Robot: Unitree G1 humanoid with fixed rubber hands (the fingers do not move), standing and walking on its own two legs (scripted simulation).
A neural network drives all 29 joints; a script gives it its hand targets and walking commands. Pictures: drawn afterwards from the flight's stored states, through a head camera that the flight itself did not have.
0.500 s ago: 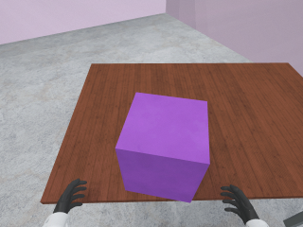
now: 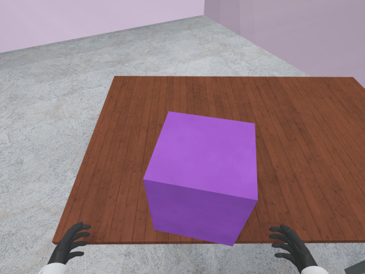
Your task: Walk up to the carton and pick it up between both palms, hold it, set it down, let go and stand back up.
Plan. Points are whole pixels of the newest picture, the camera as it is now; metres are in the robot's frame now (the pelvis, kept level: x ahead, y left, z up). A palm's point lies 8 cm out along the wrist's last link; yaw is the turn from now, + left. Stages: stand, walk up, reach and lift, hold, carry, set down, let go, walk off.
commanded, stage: stand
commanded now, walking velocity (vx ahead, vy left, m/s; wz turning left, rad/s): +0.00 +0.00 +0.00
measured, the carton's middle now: (201, 179) +0.34 -0.01 -0.01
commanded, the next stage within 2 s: none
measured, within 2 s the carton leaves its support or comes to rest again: neither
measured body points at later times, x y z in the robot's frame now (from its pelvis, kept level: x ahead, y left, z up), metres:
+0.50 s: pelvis +0.00 +0.00 +0.00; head -0.01 +0.01 +0.45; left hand +0.17 +0.29 -0.06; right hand +0.19 -0.23 -0.06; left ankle +0.01 +0.10 -0.74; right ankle -0.02 -0.13 -0.74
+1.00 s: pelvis +0.00 +0.00 +0.00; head -0.01 +0.01 +0.45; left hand +0.17 +0.29 -0.06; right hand +0.19 -0.23 -0.06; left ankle +0.01 +0.10 -0.74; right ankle -0.02 -0.13 -0.74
